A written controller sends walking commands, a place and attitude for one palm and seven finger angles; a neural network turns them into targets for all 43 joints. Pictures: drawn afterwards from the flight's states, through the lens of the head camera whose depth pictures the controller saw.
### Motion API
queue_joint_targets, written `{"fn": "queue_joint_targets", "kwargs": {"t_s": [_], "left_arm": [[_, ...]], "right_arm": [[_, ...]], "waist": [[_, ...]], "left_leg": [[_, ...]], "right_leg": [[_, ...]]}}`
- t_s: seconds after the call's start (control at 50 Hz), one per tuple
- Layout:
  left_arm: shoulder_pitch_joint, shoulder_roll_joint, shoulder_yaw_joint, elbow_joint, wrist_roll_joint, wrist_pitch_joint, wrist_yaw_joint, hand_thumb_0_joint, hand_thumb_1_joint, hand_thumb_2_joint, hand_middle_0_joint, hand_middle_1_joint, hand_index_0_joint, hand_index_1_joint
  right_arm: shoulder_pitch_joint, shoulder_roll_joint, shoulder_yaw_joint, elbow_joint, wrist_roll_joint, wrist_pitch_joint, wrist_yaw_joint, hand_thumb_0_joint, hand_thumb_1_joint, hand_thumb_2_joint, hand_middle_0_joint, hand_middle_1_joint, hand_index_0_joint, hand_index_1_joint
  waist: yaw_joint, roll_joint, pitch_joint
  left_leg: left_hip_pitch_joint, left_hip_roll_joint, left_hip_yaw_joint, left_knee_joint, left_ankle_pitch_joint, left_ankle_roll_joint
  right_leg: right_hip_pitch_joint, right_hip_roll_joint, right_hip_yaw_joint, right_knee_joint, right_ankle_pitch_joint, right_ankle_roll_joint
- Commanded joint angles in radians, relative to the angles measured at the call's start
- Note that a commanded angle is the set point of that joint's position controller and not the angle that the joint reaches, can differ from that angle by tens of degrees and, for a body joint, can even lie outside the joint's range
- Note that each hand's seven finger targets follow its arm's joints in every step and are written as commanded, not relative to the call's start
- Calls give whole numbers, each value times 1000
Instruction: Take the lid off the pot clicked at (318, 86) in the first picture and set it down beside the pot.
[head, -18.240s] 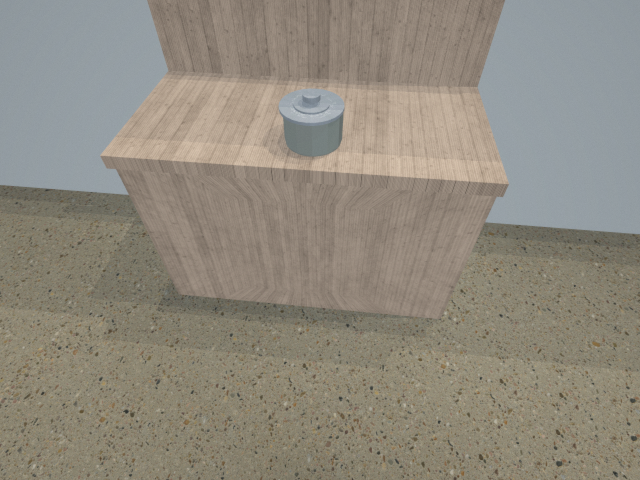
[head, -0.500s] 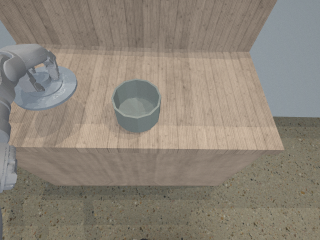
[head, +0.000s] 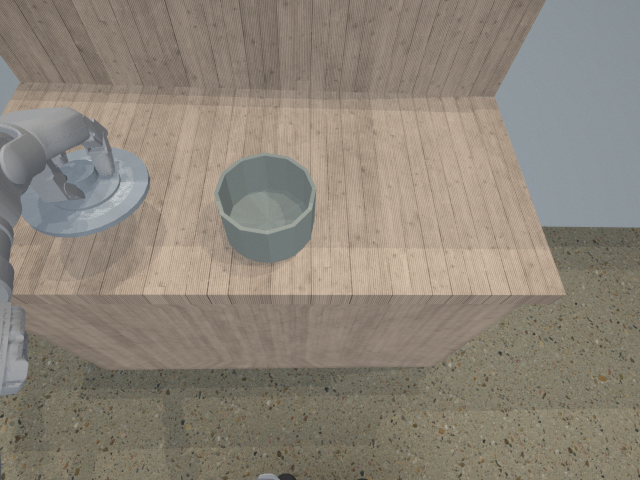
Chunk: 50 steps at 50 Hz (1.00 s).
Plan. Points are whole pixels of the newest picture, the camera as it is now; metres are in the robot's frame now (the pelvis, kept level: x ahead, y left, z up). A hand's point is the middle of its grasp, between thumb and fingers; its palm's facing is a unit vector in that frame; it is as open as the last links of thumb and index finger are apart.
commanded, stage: lower the lid onto the table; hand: left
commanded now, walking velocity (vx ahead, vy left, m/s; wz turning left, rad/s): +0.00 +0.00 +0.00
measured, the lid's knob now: (78, 174) +0.48 +0.31 +0.05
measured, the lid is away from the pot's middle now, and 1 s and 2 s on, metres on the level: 0.24 0.25 0.25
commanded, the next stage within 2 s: open the fingers wide in 1.44 s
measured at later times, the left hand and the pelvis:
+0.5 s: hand (71, 193) +0.46 +0.31 +0.04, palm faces -0.49 -0.09 -0.87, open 7.0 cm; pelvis +0.00 +0.01 -0.01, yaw -1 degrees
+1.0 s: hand (84, 202) +0.47 +0.32 +0.01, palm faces -0.51 -0.08 -0.86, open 7.0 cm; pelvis -0.01 +0.02 -0.02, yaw -1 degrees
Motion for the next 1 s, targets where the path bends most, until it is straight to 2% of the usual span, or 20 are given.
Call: {"fn": "queue_joint_targets", "kwargs": {"t_s": [0.0, 0.1, 0.14, 0.16, 0.18, 0.22, 0.26, 0.28, 0.36, 0.42, 0.48, 0.56, 0.62, 0.66, 0.72, 0.76, 0.82, 0.86, 0.92, 0.98], "left_arm": [[-533, 377, 122, -218, -21, -4, 71, 0, 771, 857, -846, -1051, -859, -1053], [-525, 349, 93, -174, -8, -6, 79, 0, 771, 857, -846, -1051, -859, -1053], [-537, 414, 143, -209, -9, -18, 84, 0, 771, 857, -846, -1051, -859, -1053], [-539, 418, 143, -226, -3, -20, 87, 0, 771, 857, -846, -1051, -859, -1053], [-526, 375, 111, -181, -2, -18, 86, 0, 771, 857, -846, -1051, -859, -1053], [-522, 369, 106, -166, -4, -20, 89, 0, 771, 857, -846, -1051, -859, -1053], [-534, 409, 135, -201, -3, -29, 90, 0, 771, 857, -846, -1051, -859, -1053], [-553, 394, 120, -215, 2, -28, 93, 0, 771, 857, -846, -1051, -859, -1053], [-548, 380, 125, -234, 1, -34, 100, 0, 771, 857, -846, -1051, -859, -1053], [-491, 362, 119, -129, -2, -27, 104, 0, 771, 857, -846, -1051, -859, -1053], [-531, 318, 73, -129, 12, -21, 107, 0, 771, 857, -846, -1051, -859, -1053], [-571, 367, 114, -218, 22, -39, 117, 0, 771, 857, -846, -1051, -859, -1053], [-524, 354, 118, -126, 13, -33, 125, 0, 771, 857, -846, -1051, -859, -1053], [-545, 384, 136, -152, 23, -34, 135, 0, 771, 857, -846, -1051, -859, -1053], [-525, 343, 100, -76, 40, -24, 148, 0, 771, 857, -846, -1051, -859, -1053], [-550, 375, 118, -114, 48, -28, 153, 0, 771, 857, -846, -1051, -859, -1053], [-554, 378, 120, -104, 53, -29, 155, 0, 771, 857, -846, -1051, -859, -1053], [-604, 379, 121, -189, 48, -38, 151, 0, 771, 857, -846, -1051, -859, -1053], [-569, 362, 122, -126, 43, -29, 155, 0, 771, 857, -846, -1051, -859, -1053], [-562, 346, 114, -110, 50, -28, 157, 0, 771, 857, -846, -1051, -859, -1053]], "right_arm": [[125, -194, -57, -48, -2, -9, -22, 0, -900, -900, 200, 300, 200, 300], [142, -195, -56, -42, 1, -16, -27, 0, -900, -900, 200, 300, 200, 300], [136, -198, -54, -45, -1, -21, -29, 0, -900, -900, 200, 300, 200, 300], [150, -199, -54, -47, -4, -18, -32, 0, -900, -900, 200, 300, 200, 300], [147, -195, -55, -45, -1, -22, -33, 0, -900, -900, 200, 300, 200, 300], [153, -195, -53, -40, -1, -24, -34, 0, -900, -900, 200, 300, 200, 300], [161, -204, -53, -38, -2, -24, -37, 0, -900, -900, 200, 300, 200, 300], [159, -200, -54, -37, -2, -24, -37, 0, -900, -900, 200, 300, 200, 300], [176, -201, -61, -30, -12, -28, -36, 0, -900, -900, 200, 300, 200, 300], [181, -199, -57, -25, -7, -24, -37, 0, -900, -900, 200, 300, 200, 300], [191, -203, -58, -14, -7, -20, -34, 0, -900, -900, 200, 300, 200, 300], [204, -201, -63, -21, -20, -21, -36, 0, -900, -900, 200, 300, 200, 300], [211, -199, -61, -13, -16, -20, -38, 0, -900, -900, 200, 300, 200, 300], [213, -204, -60, -13, -21, -17, -36, 0, -900, -900, 200, 300, 200, 300], [216, -199, -55, -13, -19, -14, -32, 0, -900, -900, 200, 300, 200, 300], [221, -203, -56, -19, -22, -10, -33, 0, -900, -900, 200, 300, 200, 300], [228, -200, -55, -18, -23, -11, -33, 0, -900, -900, 200, 300, 200, 300], [233, -203, -59, -18, -32, -9, -34, 0, -900, -900, 200, 300, 200, 300], [236, -198, -59, -12, -31, -5, -31, 0, -900, -900, 200, 300, 200, 300], [247, -198, -59, -3, -33, -1, -29, 0, -900, -900, 200, 300, 200, 300]], "waist": [[-6, 119, -507], [-18, 114, -488], [-1, 144, -516], [-7, 142, -551], [-17, 139, -515], [-18, 149, -489], [-12, 145, -520], [-15, 183, -525], [-14, 202, -559], [-24, 132, -494], [-32, 146, -477], [-23, 215, -593], [-35, 143, -530], [-28, 164, -547], [-42, 144, -493], [-37, 168, -547], [-40, 189, -554], [-37, 251, -618], [-46, 189, -579], [-46, 214, -568]], "left_leg": [[503, 40, -67, 31, 582, -17], [490, 43, -66, 41, 532, -19], [491, 43, -62, 53, 580, -15], [510, 41, -73, 52, 599, -22], [491, 42, -65, 56, 559, -20], [478, 45, -64, 56, 529, -21], [487, 48, -71, 62, 566, -24], [505, 50, -73, 63, 574, -29], [558, 56, -91, 77, 664, -42], [475, 53, -79, 79, 575, -35], [468, 58, -83, 83, 544, -41], [554, 61, -104, 105, 671, -58], [488, 63, -94, 110, 602, -48], [486, 61, -97, 113, 623, -49], [429, 60, -89, 123, 551, -49], [448, 58, -95, 130, 577, -51], [458, 64, -103, 146, 584, -58], [528, 70, -121, 154, 692, -71], [477, 71, -112, 165, 639, -62], [485, 74, -125, 174, 669, -70]], "right_leg": [[-30, 44, -36, -5, 303, -63], [-72, 47, -38, 3, 260, -65], [-47, 43, -30, 15, 301, -69], [-46, 47, -33, 19, 301, -67], [-72, 47, -35, 18, 275, -65], [-92, 48, -39, 19, 250, -68], [-84, 47, -36, 27, 271, -68], [-101, 48, -37, 27, 259, -70], [-134, 54, -42, 35, 257, -70], [-149, 53, -45, 37, 228, -67], [-194, 55, -48, 44, 196, -70], [-191, 59, -43, 60, 227, -73], [-210, 59, -47, 63, 203, -68], [-205, 58, -46, 71, 219, -71], [-243, 64, -50, 79, 179, -72], [-230, 62, -45, 89, 193, -73], [-262, 66, -51, 103, 172, -75], [-271, 66, -50, 107, 196, -75], [-283, 69, -53, 109, 176, -71], [-322, 72, -58, 119, 162, -74]]}}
